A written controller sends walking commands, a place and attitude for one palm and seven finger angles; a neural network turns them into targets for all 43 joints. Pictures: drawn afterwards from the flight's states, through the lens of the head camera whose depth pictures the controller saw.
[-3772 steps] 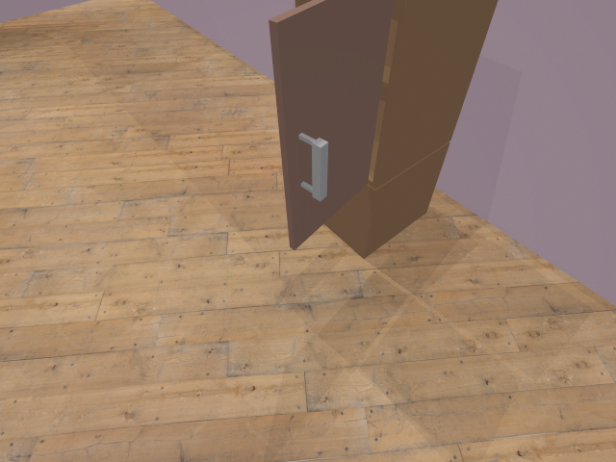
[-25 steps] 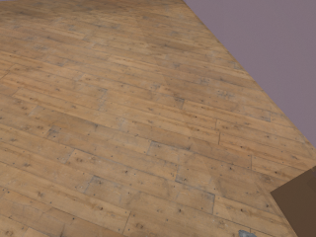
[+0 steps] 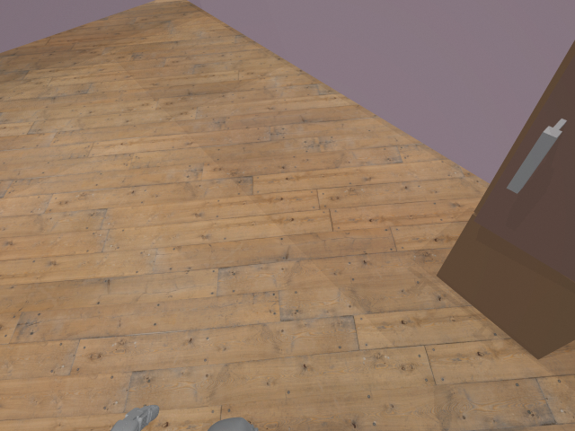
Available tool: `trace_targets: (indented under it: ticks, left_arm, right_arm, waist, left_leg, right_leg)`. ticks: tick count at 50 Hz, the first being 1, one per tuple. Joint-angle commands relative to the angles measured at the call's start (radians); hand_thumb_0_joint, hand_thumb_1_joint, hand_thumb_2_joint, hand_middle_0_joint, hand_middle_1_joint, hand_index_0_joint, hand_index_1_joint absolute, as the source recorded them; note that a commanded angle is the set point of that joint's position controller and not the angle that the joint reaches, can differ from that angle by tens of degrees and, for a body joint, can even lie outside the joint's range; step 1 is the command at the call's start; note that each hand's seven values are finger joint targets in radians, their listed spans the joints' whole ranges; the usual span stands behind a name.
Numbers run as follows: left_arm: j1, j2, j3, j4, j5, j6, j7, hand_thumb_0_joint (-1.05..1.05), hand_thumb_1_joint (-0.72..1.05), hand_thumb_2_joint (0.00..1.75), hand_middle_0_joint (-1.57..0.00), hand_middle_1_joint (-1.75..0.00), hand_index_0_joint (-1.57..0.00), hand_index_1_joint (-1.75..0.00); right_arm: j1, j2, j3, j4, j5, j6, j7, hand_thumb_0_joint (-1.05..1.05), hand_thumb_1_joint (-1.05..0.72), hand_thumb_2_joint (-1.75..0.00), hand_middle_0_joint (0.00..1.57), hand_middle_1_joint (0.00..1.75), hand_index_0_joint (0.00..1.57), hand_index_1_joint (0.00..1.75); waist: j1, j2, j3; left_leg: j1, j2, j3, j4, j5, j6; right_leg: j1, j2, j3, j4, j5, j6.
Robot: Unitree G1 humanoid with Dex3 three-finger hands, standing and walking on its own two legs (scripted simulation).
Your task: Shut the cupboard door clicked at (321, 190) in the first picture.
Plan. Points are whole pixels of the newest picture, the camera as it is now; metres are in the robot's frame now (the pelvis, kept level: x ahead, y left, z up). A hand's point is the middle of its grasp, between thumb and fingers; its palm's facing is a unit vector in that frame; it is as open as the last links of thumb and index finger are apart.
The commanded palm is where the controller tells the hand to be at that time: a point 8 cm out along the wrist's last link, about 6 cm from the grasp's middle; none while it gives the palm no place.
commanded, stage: turn to face it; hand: left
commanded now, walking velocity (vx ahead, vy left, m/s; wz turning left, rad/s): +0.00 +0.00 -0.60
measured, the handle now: (536, 156) +0.62 -0.47 -0.05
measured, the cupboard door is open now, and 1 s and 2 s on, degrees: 5 5 5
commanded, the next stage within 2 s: take the last steps up to it in 1.28 s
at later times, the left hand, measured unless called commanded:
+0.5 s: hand out of the picture +0.14 +0.23 -0.17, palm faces -0.22 -0.95 -0.21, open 7.4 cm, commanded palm none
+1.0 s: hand (240, 386) +0.20 +0.10 -0.13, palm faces -0.54 -0.79 -0.29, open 7.4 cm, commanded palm none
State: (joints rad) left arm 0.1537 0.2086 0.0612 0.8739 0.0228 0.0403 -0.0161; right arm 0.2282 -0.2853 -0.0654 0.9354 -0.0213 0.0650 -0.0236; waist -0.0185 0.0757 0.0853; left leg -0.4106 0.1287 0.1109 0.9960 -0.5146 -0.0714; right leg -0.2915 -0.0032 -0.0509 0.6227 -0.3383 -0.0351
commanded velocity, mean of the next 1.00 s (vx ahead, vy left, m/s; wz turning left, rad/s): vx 0.00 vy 0.00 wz -0.54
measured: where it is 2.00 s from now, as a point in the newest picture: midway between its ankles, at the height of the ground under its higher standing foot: outside the picture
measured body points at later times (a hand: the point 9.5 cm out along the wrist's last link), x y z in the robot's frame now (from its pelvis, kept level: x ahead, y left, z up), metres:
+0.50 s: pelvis +0.02 +0.04 +0.01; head +0.07 +0.06 +0.46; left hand +0.15 +0.28 -0.15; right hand +0.06 -0.23 -0.11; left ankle +0.06 +0.14 -0.73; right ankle -0.04 -0.08 -0.67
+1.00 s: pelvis +0.00 -0.01 +0.01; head +0.02 -0.06 +0.46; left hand +0.23 +0.14 -0.11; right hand -0.12 -0.25 -0.15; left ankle +0.06 +0.13 -0.64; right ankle -0.06 -0.08 -0.73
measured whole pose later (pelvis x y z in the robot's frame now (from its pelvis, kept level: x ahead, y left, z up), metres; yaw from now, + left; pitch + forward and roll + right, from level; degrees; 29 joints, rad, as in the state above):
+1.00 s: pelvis +0.00 -0.01 +0.01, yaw -34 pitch +1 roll +2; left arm 0.16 0.19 0.04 0.89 0.02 0.03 0.00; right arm 0.23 -0.28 -0.06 0.95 -0.02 0.06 -0.02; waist -0.03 0.06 0.08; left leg -0.50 0.08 0.06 1.13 -0.43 -0.09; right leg -0.24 0.01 -0.01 0.52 -0.29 -0.04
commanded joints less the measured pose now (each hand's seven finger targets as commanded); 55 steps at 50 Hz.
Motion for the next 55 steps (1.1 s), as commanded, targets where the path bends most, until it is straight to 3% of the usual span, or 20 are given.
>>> trace_targets:
  ticks: [1, 4, 10, 14, 17, 18, 19, 20, 21, 23, 27, 37, 40, 41, 42, 43, 44, 45, 49, 55]
  left_arm:
    - [0.044, 0.194, 0.049, -0.057, -0.010, -0.021, 0.029, 0.00, 0.90, 0.90, -0.20, -0.30, -0.20, -0.30]
    - [0.039, 0.191, 0.047, -0.066, -0.006, -0.028, 0.028, 0.00, 0.90, 0.90, -0.20, -0.30, -0.20, -0.30]
    - [0.088, 0.207, 0.053, -0.052, -0.001, -0.026, 0.021, 0.00, 0.90, 0.90, -0.20, -0.30, -0.20, -0.30]
    - [0.089, 0.220, 0.063, -0.049, 0.006, -0.020, 0.026, 0.00, 0.90, 0.90, -0.20, -0.30, -0.20, -0.30]
    - [0.039, 0.218, 0.063, -0.050, -0.003, -0.011, 0.026, 0.00, 0.90, 0.90, -0.20, -0.30, -0.20, -0.30]
    - [0.032, 0.187, 0.057, -0.056, -0.009, -0.007, 0.024, 0.00, 0.90, 0.90, -0.20, -0.30, -0.20, -0.30]
    - [0.049, 0.134, 0.046, -0.072, -0.020, -0.002, 0.018, 0.00, 0.90, 0.90, -0.20, -0.30, -0.20, -0.30]
    - [0.045, 0.119, 0.040, -0.089, -0.018, -0.003, 0.010, 0.00, 0.90, 0.90, -0.20, -0.30, -0.20, -0.30]
    - [0.024, 0.146, 0.046, -0.090, -0.006, -0.001, 0.007, 0.00, 0.90, 0.90, -0.20, -0.30, -0.20, -0.30]
    - [0.063, 0.154, 0.060, -0.051, 0.005, 0.010, -0.005, 0.00, 0.90, 0.90, -0.20, -0.30, -0.20, -0.30]
    - [0.047, 0.122, 0.053, -0.047, -0.002, 0.024, -0.021, 0.00, 0.90, 0.90, -0.20, -0.30, -0.20, -0.30]
    - [-0.041, 0.090, 0.033, -0.075, -0.002, 0.016, -0.026, 0.00, 0.90, 0.90, -0.20, -0.30, -0.20, -0.30]
    - [0.038, 0.111, 0.037, -0.053, -0.003, 0.002, -0.021, 0.00, 0.90, 0.90, -0.20, -0.30, -0.20, -0.30]
    - [0.121, 0.168, 0.046, -0.028, 0.002, -0.008, -0.014, 0.00, 0.90, 0.90, -0.20, -0.30, -0.20, -0.30]
    - [0.173, 0.288, 0.067, -0.013, 0.013, -0.023, 0.002, 0.00, 0.90, 0.90, -0.20, -0.30, -0.20, -0.30]
    - [0.210, 0.316, 0.070, 0.004, -0.005, -0.019, 0.017, 0.00, 0.90, 0.90, -0.20, -0.30, -0.20, -0.30]
    - [0.185, 0.298, 0.064, -0.004, -0.007, -0.017, 0.024, 0.00, 0.90, 0.90, -0.20, -0.30, -0.20, -0.30]
    - [0.121, 0.257, 0.065, -0.017, -0.004, -0.021, 0.035, 0.00, 0.90, 0.90, -0.20, -0.30, -0.20, -0.30]
    - [0.049, 0.180, 0.032, -0.035, -0.013, -0.035, 0.032, 0.00, 0.90, 0.90, -0.20, -0.30, -0.20, -0.30]
    - [0.083, 0.174, 0.034, -0.019, -0.006, -0.040, 0.029, 0.00, 0.90, 0.90, -0.20, -0.30, -0.20, -0.30]
  right_arm:
    - [-0.071, -0.071, -0.014, -0.112, 0.002, -0.032, 0.000, 0.00, -0.90, -0.90, 0.20, 0.30, 0.20, 0.30]
    - [-0.036, -0.053, -0.012, -0.094, 0.001, -0.027, 0.008, 0.00, -0.90, -0.90, 0.20, 0.30, 0.20, 0.30]
    - [-0.104, -0.051, -0.012, -0.124, 0.004, -0.029, 0.006, 0.00, -0.90, -0.90, 0.20, 0.30, 0.20, 0.30]
    - [-0.119, -0.040, -0.006, -0.142, 0.015, -0.046, -0.002, 0.00, -0.90, -0.90, 0.20, 0.30, 0.20, 0.30]
    - [-0.021, -0.040, -0.002, -0.111, 0.023, -0.055, -0.011, 0.00, -0.90, -0.90, 0.20, 0.30, 0.20, 0.30]
    - [0.002, -0.066, -0.008, -0.099, 0.022, -0.062, -0.014, 0.00, -0.90, -0.90, 0.20, 0.30, 0.20, 0.30]
    - [0.031, -0.146, -0.019, -0.101, 0.009, -0.074, -0.018, 0.00, -0.90, -0.90, 0.20, 0.30, 0.20, 0.30]
    - [0.053, -0.209, -0.028, -0.114, -0.001, -0.069, -0.021, 0.00, -0.90, -0.90, 0.20, 0.30, 0.20, 0.30]
    - [0.046, -0.200, -0.021, -0.123, -0.010, -0.063, -0.021, 0.00, -0.90, -0.90, 0.20, 0.30, 0.20, 0.30]
    - [-0.049, -0.132, 0.000, -0.142, -0.010, -0.071, -0.028, 0.00, -0.90, -0.90, 0.20, 0.30, 0.20, 0.30]
    - [-0.025, -0.113, 0.002, -0.132, -0.008, -0.072, -0.028, 0.00, -0.90, -0.90, 0.20, 0.30, 0.20, 0.30]
    - [0.039, -0.152, -0.029, -0.075, -0.010, -0.063, -0.008, 0.00, -0.90, -0.90, 0.20, 0.30, 0.20, 0.30]
    - [0.013, -0.162, -0.034, -0.071, -0.003, -0.061, -0.003, 0.00, -0.90, -0.90, 0.20, 0.30, 0.20, 0.30]
    - [0.001, -0.140, -0.032, -0.079, 0.007, -0.060, 0.003, 0.00, -0.90, -0.90, 0.20, 0.30, 0.20, 0.30]
    - [-0.030, -0.043, -0.009, -0.124, 0.012, -0.056, 0.007, 0.00, -0.90, -0.90, 0.20, 0.30, 0.20, 0.30]
    - [-0.057, -0.062, -0.002, -0.143, 0.005, -0.042, -0.003, 0.00, -0.90, -0.90, 0.20, 0.30, 0.20, 0.30]
    - [-0.053, -0.056, 0.002, -0.132, 0.010, -0.034, -0.007, 0.00, -0.90, -0.90, 0.20, 0.30, 0.20, 0.30]
    - [-0.056, -0.051, 0.000, -0.119, 0.007, -0.035, -0.011, 0.00, -0.90, -0.90, 0.20, 0.30, 0.20, 0.30]
    - [-0.004, -0.051, -0.003, -0.063, 0.001, -0.027, 0.006, 0.00, -0.90, -0.90, 0.20, 0.30, 0.20, 0.30]
    - [-0.028, -0.039, -0.005, -0.060, 0.001, -0.023, 0.006, 0.00, -0.90, -0.90, 0.20, 0.30, 0.20, 0.30]
  waist:
    - [0.032, -0.284, -0.102]
    - [0.017, -0.219, -0.142]
    - [0.043, -0.202, -0.102]
    - [0.051, -0.230, -0.135]
    - [0.000, -0.221, -0.166]
    - [-0.009, -0.162, -0.170]
    - [-0.017, 0.069, -0.190]
    - [-0.019, 0.236, -0.175]
    - [-0.024, 0.135, -0.137]
    - [0.030, 0.113, -0.108]
    - [0.022, 0.080, -0.116]
    - [-0.020, 0.144, -0.134]
    - [0.030, 0.100, -0.167]
    - [0.071, -0.016, -0.200]
    - [0.103, -0.392, -0.178]
    - [0.117, -0.378, -0.176]
    - [0.095, -0.287, -0.154]
    - [0.066, -0.343, -0.135]
    - [0.011, -0.223, -0.146]
    - [0.020, -0.192, -0.113]
  left_leg:
    - [-0.224, -0.003, -0.124, 0.190, 0.115, -0.021]
    - [-0.156, -0.032, -0.104, 0.116, 0.176, -0.030]
    - [-0.152, -0.060, -0.115, -0.008, 0.145, -0.032]
    - [-0.064, -0.087, -0.117, -0.214, 0.078, -0.019]
    - [0.155, -0.115, -0.106, -0.486, 0.242, -0.007]
    - [0.300, -0.075, -0.122, -0.603, 0.326, 0.001]
    - [0.413, 0.129, -0.314, -0.706, 0.364, 0.063]
    - [0.401, 0.331, -0.481, -0.725, 0.505, 0.174]
    - [0.294, 0.359, -0.460, -0.708, 0.538, 0.231]
    - [0.258, 0.264, -0.326, -0.697, 0.628, 0.202]
    - [0.322, 0.186, -0.147, -0.658, 0.678, 0.180]
    - [0.331, 0.237, -0.039, -0.588, 0.681, 0.190]
    - [0.262, 0.214, 0.017, -0.460, 0.641, 0.125]
    - [0.157, 0.161, 0.066, -0.324, 0.498, 0.068]
    - [-0.141, -0.004, 0.121, -0.091, -0.048, 0.000]
    - [-0.199, -0.042, -0.006, 0.088, -0.163, -0.007]
    - [-0.225, -0.022, -0.083, 0.168, -0.100, 0.000]
    - [-0.284, -0.015, -0.109, 0.191, -0.046, -0.004]
    - [-0.183, -0.024, -0.106, 0.169, 0.160, -0.027]
    - [-0.167, -0.049, -0.112, 0.065, 0.175, -0.029]
  right_leg:
    - [0.188, -0.241, 0.303, -0.280, 0.530, -0.138]
    - [0.162, -0.201, 0.268, -0.281, 0.466, -0.125]
    - [0.147, -0.207, 0.387, -0.304, 0.346, -0.154]
    - [0.165, -0.213, 0.458, -0.241, 0.479, -0.171]
    - [0.064, -0.155, 0.453, -0.157, 0.481, -0.100]
    - [-0.050, -0.088, 0.410, -0.109, 0.370, -0.049]
    - [-0.194, 0.039, 0.293, 0.031, 0.097, 0.007]
    - [-0.280, 0.083, 0.130, 0.264, -0.277, 0.054]
    - [-0.249, 0.035, 0.135, 0.426, -0.281, 0.057]
    - [-0.277, 0.008, 0.121, 0.551, -0.174, 0.079]
    - [-0.286, -0.010, 0.073, 0.557, -0.084, 0.100]
    - [-0.125, -0.010, -0.039, 0.172, -0.100, 0.075]
    - [0.075, 0.003, -0.050, -0.111, 0.096, 0.043]
    - [0.233, -0.067, 0.043, -0.240, 0.251, 0.015]
    - [0.377, -0.324, 0.403, -0.305, 0.562, -0.084]
    - [0.315, -0.417, 0.463, -0.269, 0.793, -0.172]
    - [0.281, -0.395, 0.401, -0.276, 0.689, -0.202]
    - [0.294, -0.335, 0.398, -0.275, 0.662, -0.185]
    - [0.218, -0.211, 0.218, -0.257, 0.682, -0.118]
    - [0.183, -0.213, 0.285, -0.311, 0.471, -0.146]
